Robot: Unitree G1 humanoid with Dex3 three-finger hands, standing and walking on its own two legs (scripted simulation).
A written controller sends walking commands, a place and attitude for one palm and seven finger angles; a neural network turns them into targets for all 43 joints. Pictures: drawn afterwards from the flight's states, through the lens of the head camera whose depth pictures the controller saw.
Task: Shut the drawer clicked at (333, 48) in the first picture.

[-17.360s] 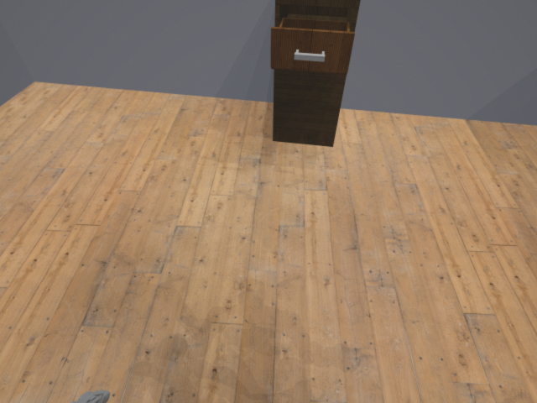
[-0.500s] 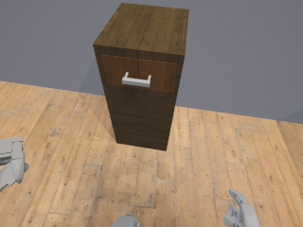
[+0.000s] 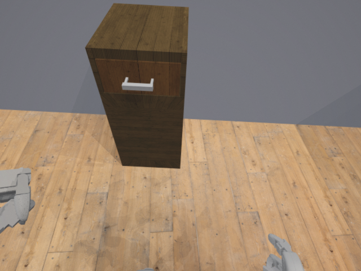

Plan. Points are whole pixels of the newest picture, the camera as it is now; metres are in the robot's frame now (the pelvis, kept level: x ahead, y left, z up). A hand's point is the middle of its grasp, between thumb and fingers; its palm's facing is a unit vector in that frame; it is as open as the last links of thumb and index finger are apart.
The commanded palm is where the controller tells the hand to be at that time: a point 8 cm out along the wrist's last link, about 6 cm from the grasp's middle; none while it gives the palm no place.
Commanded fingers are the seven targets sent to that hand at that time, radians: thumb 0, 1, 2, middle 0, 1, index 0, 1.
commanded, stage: stop stepping back and stand still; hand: left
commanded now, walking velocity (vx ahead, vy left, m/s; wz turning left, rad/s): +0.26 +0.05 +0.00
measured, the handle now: (138, 83) +0.79 +0.22 -0.07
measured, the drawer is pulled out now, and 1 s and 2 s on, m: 0.00 0.00 0.00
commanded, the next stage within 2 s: let the arm hang, fingers relaxed in 0.54 s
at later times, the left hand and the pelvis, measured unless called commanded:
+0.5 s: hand (7, 240) +0.13 +0.24 +0.16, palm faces +0.43 -0.80 -0.42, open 3.2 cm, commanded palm +0.08 +0.28 +0.18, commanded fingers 0.00 0.90 0.90 -1.40 -1.60 -1.40 -1.60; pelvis -0.04 -0.01 +0.00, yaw +2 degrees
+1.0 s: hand out of the picture -0.05 +0.18 -0.19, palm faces +0.14 -0.97 -0.19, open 3.3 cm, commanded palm none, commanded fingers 0.00 0.90 0.90 -0.64 -0.78 -0.64 -0.78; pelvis -0.04 -0.01 +0.00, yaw +5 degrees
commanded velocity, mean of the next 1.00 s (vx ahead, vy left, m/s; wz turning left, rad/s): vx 0.01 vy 0.00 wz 0.00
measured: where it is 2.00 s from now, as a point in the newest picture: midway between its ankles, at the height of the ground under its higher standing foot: outside the picture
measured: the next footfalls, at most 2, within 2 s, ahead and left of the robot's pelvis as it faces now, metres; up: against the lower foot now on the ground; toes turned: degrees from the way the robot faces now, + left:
left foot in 0.02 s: +0.07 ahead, +0.10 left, +0.00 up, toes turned +1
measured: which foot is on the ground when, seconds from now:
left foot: up 0.00-0.00, down 0.02-1.00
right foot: down 0.00-1.00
